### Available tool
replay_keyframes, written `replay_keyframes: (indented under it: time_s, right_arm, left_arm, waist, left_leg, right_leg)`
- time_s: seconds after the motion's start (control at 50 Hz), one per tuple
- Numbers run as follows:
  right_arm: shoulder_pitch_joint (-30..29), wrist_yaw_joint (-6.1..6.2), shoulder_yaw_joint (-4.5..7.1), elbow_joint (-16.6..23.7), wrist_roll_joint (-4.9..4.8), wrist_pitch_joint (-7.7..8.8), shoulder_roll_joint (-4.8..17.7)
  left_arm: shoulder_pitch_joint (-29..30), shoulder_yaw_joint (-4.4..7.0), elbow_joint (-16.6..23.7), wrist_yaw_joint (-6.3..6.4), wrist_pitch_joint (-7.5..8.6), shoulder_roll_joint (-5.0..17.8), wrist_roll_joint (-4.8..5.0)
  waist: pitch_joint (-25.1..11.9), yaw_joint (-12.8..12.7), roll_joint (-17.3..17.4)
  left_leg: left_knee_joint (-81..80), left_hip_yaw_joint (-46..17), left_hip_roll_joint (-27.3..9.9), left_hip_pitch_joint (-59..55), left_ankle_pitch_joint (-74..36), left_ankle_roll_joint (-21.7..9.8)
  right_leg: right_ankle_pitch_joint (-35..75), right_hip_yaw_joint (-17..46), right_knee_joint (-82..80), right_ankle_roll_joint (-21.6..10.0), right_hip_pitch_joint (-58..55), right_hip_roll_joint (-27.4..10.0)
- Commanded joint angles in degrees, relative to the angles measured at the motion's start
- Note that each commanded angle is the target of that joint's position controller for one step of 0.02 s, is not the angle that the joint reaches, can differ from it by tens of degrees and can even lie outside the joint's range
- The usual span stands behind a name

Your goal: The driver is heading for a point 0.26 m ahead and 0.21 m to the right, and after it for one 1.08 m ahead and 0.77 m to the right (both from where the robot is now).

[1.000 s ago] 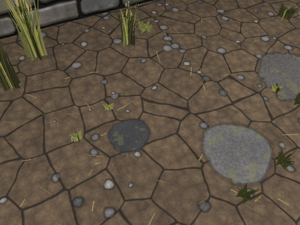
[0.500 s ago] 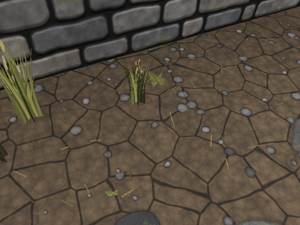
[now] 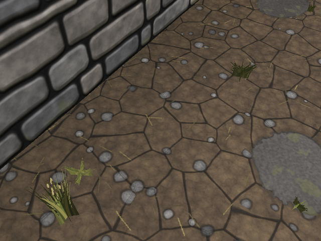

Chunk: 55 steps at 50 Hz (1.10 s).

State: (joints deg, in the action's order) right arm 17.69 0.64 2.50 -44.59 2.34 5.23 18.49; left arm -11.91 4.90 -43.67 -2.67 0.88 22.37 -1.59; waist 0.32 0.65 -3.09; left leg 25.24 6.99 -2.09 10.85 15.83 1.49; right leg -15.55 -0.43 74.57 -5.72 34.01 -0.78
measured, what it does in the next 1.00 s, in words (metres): walks ahead, turning right: right foot, then left foot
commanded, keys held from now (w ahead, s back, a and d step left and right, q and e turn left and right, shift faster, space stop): w+e+shift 0.58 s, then w+shift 0.42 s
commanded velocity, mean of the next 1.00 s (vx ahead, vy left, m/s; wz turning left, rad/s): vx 1.00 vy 0.00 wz -0.76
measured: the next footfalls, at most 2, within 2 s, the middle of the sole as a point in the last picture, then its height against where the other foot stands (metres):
right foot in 0.26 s outside the picture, level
left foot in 0.64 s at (168, 163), level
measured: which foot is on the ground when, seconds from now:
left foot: down 0.00-0.26, up 0.28-0.62, down 0.64-1.00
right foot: up 0.00-0.24, down 0.26-0.66, up 0.68-1.00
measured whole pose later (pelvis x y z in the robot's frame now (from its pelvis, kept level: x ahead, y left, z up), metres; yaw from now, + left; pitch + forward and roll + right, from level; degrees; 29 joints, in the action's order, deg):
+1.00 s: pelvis +0.86 -0.22 -0.01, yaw -45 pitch +3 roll +2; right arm 33.7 -1.1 1.9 -53.5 0.8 5.7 16.2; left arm 3.1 -1.1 -33.9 -4.9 2.8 16.7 -2.4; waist 0.3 6.2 -1.1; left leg 6.1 5.6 0.0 -10.5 19.2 1.7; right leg -2.1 -1.2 39.7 -6.5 41.2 -0.6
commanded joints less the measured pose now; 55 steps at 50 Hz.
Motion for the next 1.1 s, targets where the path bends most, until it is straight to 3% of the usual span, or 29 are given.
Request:
replay_keyframes:
  time_s: [0.02,0.1,0.16,0.2,0.22,0.24,0.26,0.28,0.3,0.34,0.4,0.46,0.52,0.58,0.62,0.64,0.66,0.68,0.7,0.72,0.74,0.8,0.88,0.96,1.0,1.04,1.06,1.08,1.1]
  right_arm:
    - [3.5,-0.96,-0.26,-0.4,-1.20,1.87,0.4]
    - [2.2,-0.59,0.22,-1.8,-0.85,2.78,3.1]
    - [6.5,0.10,1.05,-2.9,-0.79,2.29,7.2]
    - [6.7,1.18,1.99,-2.4,-0.63,0.67,11.0]
    - [4.3,1.44,2.40,-1.5,-0.45,-0.30,12.3]
    - [1.8,1.14,2.40,-0.1,-0.14,-1.07,12.1]
    - [0.2,0.11,2.26,0.3,-0.02,-1.34,9.1]
    - [6.2,-0.21,0.57,6.9,-0.15,-0.21,4.3]
    - [0.2,-0.19,0.31,9.7,-0.74,1.30,7.0]
    - [-3.7,-0.25,-0.18,10.0,-0.19,2.00,7.0]
    - [-0.9,-0.23,-0.69,8.6,2.15,-1.87,5.5]
    - [-10.4,-1.15,-1.96,13.1,1.00,-2.49,2.3]
    - [-14.5,-1.76,-2.33,14.0,-1.23,-2.17,1.6]
    - [-13.8,-1.32,-1.24,13.6,-1.44,-1.83,4.7]
    - [-0.6,-0.19,0.68,9.9,-0.78,-1.28,8.2]
    - [11.1,0.88,1.97,7.2,0.12,-0.85,10.9]
    - [19.6,1.73,3.03,5.7,2.06,-0.47,15.6]
    - [12.1,0.79,3.78,5.8,1.56,-0.65,17.7]
    - [3.5,0.11,2.80,7.8,0.96,-1.10,10.0]
    - [1.6,-0.36,2.16,7.4,0.35,-1.19,6.7]
    - [1.3,-0.62,1.87,6.1,0.76,-1.07,5.5]
    - [5.3,-1.01,0.87,0.8,-0.26,0.50,3.1]
    - [6.3,-1.41,1.10,-1.3,-1.06,1.74,4.8]
    - [8.9,-1.73,1.12,-3.7,-1.82,1.99,6.4]
    - [10.7,-1.57,1.31,-5.2,-1.85,1.70,8.5]
    - [11.1,-0.60,1.80,-6.1,-1.39,0.67,11.5]
    - [9.5,-0.12,1.80,-5.9,-1.41,-0.25,11.9]
    - [9.4,-0.05,1.15,-4.6,-1.20,-0.49,9.2]
    - [13.2,-1.27,-0.56,-1.6,-1.34,-0.18,-0.3]
  left_arm:
    - [5.9,-2.73,8.7,-1.73,-0.73,-4.9,-0.50]
    - [13.3,-3.82,12.2,-3.17,-0.77,-3.6,-0.21]
    - [15.1,-4.05,11.7,-3.44,-0.39,-2.8,-0.14]
    - [6.3,-3.01,9.0,-2.61,-0.08,0.0,-0.13]
    - [-3.9,-1.82,6.0,-1.88,0.03,2.2,-0.19]
    - [-16.3,-0.03,1.8,-0.63,0.37,4.9,-0.03]
    - [-15.3,2.31,0.7,1.15,-0.39,8.1,2.19]
    - [-8.8,3.17,3.7,1.30,-1.47,15.7,-0.38]
    - [-12.6,3.45,5.6,2.24,-1.96,14.3,-0.44]
    - [-8.8,2.09,2.7,3.19,-0.59,7.8,0.43]
    - [-4.3,0.36,3.0,3.40,2.16,4.2,0.56]
    - [-2.8,0.84,3.3,2.71,3.71,4.9,0.79]
    - [-4.5,1.78,3.1,1.71,4.14,6.0,1.29]
    - [-8.0,2.41,2.3,1.85,3.53,7.0,1.32]
    - [-8.2,2.50,1.3,1.82,3.44,8.9,0.73]
    - [-6.3,1.67,1.5,1.65,4.04,6.7,0.50]
    - [-5.5,-0.78,4.0,2.04,4.98,-2.6,0.89]
    - [-12.6,-2.14,6.1,1.73,5.19,-4.1,2.18]
    - [-8.8,-2.03,3.5,2.24,3.90,-0.4,0.41]
    - [-4.7,-1.86,3.8,1.40,3.48,0.7,-0.67]
    - [-1.6,-1.99,4.6,0.65,3.20,0.2,-0.98]
    - [1.4,-3.17,6.9,-0.88,1.94,-2.8,-1.22]
    - [11.2,-4.16,11.6,-1.46,1.98,-1.8,-1.02]
    - [17.4,-5.53,13.2,-2.76,2.40,-3.2,-0.52]
    - [16.4,-5.23,12.4,-1.89,2.45,-2.3,-0.86]
    - [6.2,-3.89,9.3,-0.38,2.41,0.7,-1.45]
    - [-6.4,-2.80,5.1,0.52,2.43,2.3,-1.18]
    - [-16.0,-1.22,2.1,1.59,2.34,6.0,-1.89]
    - [-15.2,0.07,1.6,2.53,2.28,11.2,-2.53]
  waist:
    - [1.5,-0.9,8.8]
    - [6.9,-2.1,6.0]
    - [5.7,-2.3,6.2]
    - [-0.5,-8.0,9.1]
    - [-5.0,-13.1,10.0]
    - [-9.8,-17.7,8.3]
    - [-8.2,-15.3,-2.9]
    - [-13.6,-5.0,-10.9]
    - [-19.7,-9.9,-1.4]
    - [-1.8,-3.5,7.8]
    - [3.7,3.1,8.8]
    - [6.2,2.1,5.7]
    - [3.9,-1.1,3.0]
    - [1.0,-2.3,1.2]
    - [-6.8,5.0,3.9]
    - [-12.2,11.0,5.3]
    - [-16.7,11.9,19.2]
    - [-18.8,3.2,32.5]
    - [-8.7,2.4,16.9]
    - [-4.4,2.7,8.2]
    - [-1.8,2.1,5.2]
    - [2.3,0.2,8.5]
    - [5.7,-0.4,6.9]
    - [7.5,0.3,6.2]
    - [5.2,-0.8,7.6]
    - [-2.8,-6.6,11.0]
    - [-8.7,-12.6,10.6]
    - [-14.6,-15.6,7.8]
    - [-18.9,-7.4,-9.1]
  left_leg:
    - [-13.5,-8.4,-14.4,-7.5,-19.0,-4.4]
    - [-18.6,4.6,-10.0,-3.7,-28.7,-2.8]
    - [-13.5,9.4,-9.4,-8.7,-60.4,-1.1]
    - [1.1,9.0,-11.6,-11.8,-77.6,-0.7]
    - [14.0,7.8,-13.1,-8.9,-80.4,-1.3]
    - [32.2,6.6,-12.8,-0.1,-70.0,-2.0]
    - [55.7,6.5,-1.1,15.2,-11.7,-0.8]
    - [74.6,-0.5,3.2,36.0,14.0,2.0]
    - [74.7,-11.3,2.3,42.4,10.1,1.7]
    - [58.7,-12.3,-3.4,39.2,6.1,1.0]
    - [46.9,-12.1,-6.4,26.5,10.5,3.3]
    - [28.7,-9.4,-6.7,17.4,-2.4,4.1]
    - [14.8,-8.4,-3.4,7.2,-19.7,2.8]
    - [7.8,-9.3,-0.7,5.0,-15.8,1.5]
    - [6.3,-5.9,2.6,-7.5,-6.8,-0.1]
    - [8.1,-8.6,-1.3,-20.4,-0.3,-1.4]
    - [0.9,-30.9,-16.3,-30.6,23.1,-3.6]
    - [-14.1,-63.8,-23.9,-30.4,31.2,-9.3]
    - [-12.8,-57.2,-21.7,-22.4,37.0,-10.5]
    - [-11.4,-45.9,-18.5,-15.4,29.1,-10.3]
    - [-11.3,-37.8,-15.6,-10.3,20.2,-9.3]
    - [-13.7,-26.2,-11.8,-4.7,8.0,-8.5]
    - [-20.2,-14.5,-10.8,-2.9,-5.8,-9.6]
    - [-27.3,-5.6,-10.1,-0.9,-22.7,-8.8]
    - [-21.3,-2.9,-10.4,-8.6,-46.7,-8.2]
    - [-4.0,-1.1,-11.8,-13.5,-69.6,-7.3]
    - [11.2,-0.4,-10.6,-10.2,-69.3,-6.5]
    - [30.4,-1.2,-8.1,1.7,-51.4,-6.3]
    - [51.5,-2.7,1.1,22.3,8.6,-4.9]
  right_leg:
    - [4.7,2.5,-1.5,0.1,13.6,-5.4]
    - [15.1,-4.1,-19.1,-0.9,7.8,-3.7]
    - [15.3,-11.6,-29.1,-3.8,-2.9,2.6]
    - [10.7,-11.6,-30.4,-5.7,-13.9,6.3]
    - [8.2,-9.8,-30.6,-7.4,-24.9,7.4]
    - [7.1,-5.1,-35.2,-9.7,-40.9,7.5]
    - [3.1,3.7,-39.7,-11.1,-50.3,3.5]
    - [12.5,33.1,-42.6,-21.7,-62.2,-10.9]
    - [-3.3,45.8,-54.1,-25.1,-63.7,-14.4]
    - [-4.6,40.1,-61.5,-19.3,-41.4,-11.4]
    - [4.0,28.7,-62.3,-17.0,-18.6,-4.5]
    - [4.1,22.6,-65.1,-14.4,-5.6,1.1]
    - [9.5,21.7,-64.1,-10.5,-6.1,2.5]
    - [19.3,24.9,-56.0,-7.5,-18.4,0.5]
    - [35.3,21.5,-37.9,-4.8,-23.3,1.6]
    - [32.7,18.2,-21.0,-3.3,-16.4,3.9]
    - [-2.4,13.7,-0.2,-2.2,-2.7,9.2]
    - [-11.4,10.7,7.2,-1.7,9.4,10.8]
    - [-5.0,9.3,9.3,-2.1,12.8,4.3]
    - [-0.9,8.0,5.7,-1.5,11.1,2.3]
    - [-0.1,8.0,2.4,-1.0,9.3,1.0]
    - [-0.7,9.9,-3.7,0.1,9.4,0.3]
    - [8.3,7.2,-18.3,1.5,11.4,0.2]
    - [17.0,-2.7,-35.1,-0.7,-3.3,-0.2]
    - [14.1,-5.4,-38.3,-2.4,-7.3,2.3]
    - [6.1,-6.1,-38.5,-4.3,-18.7,6.1]
    - [5.8,-5.4,-42.0,-5.3,-31.8,6.8]
    - [-2.9,2.9,-40.8,-6.2,-47.2,-0.5]
    - [-17.3,29.3,-45.2,-9.4,-59.6,-16.1]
